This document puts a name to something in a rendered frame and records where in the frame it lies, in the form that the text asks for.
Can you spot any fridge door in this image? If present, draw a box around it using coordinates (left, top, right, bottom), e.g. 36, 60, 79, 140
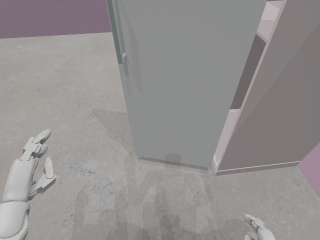
106, 0, 267, 167

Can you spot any left robot hand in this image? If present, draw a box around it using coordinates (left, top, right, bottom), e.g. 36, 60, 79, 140
2, 129, 57, 204

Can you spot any handle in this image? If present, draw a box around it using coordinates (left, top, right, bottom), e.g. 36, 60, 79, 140
106, 0, 127, 64

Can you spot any left robot forearm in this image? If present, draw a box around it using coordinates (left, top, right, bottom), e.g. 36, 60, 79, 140
0, 200, 31, 240

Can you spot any right robot hand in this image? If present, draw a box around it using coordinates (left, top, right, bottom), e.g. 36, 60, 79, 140
243, 213, 276, 240

